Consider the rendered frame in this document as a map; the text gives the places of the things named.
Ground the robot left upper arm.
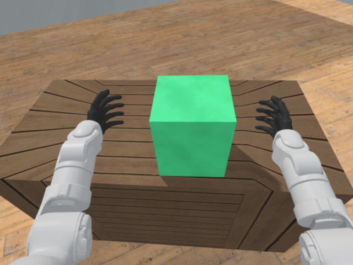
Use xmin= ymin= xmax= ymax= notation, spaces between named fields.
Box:
xmin=9 ymin=212 xmax=93 ymax=265

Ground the robot right upper arm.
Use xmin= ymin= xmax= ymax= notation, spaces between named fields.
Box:
xmin=299 ymin=227 xmax=353 ymax=265

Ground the carton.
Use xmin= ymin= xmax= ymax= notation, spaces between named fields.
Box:
xmin=149 ymin=75 xmax=237 ymax=177

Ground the right robot forearm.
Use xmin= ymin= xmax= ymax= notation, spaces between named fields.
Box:
xmin=272 ymin=129 xmax=353 ymax=230

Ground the left robot hand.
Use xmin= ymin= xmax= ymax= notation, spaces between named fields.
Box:
xmin=87 ymin=89 xmax=124 ymax=135

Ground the pedestal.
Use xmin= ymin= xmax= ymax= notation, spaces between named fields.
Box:
xmin=0 ymin=79 xmax=353 ymax=253

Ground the right robot hand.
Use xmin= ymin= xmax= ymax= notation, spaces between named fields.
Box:
xmin=255 ymin=96 xmax=293 ymax=140

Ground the left robot forearm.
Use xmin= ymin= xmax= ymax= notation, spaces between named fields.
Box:
xmin=26 ymin=120 xmax=103 ymax=256

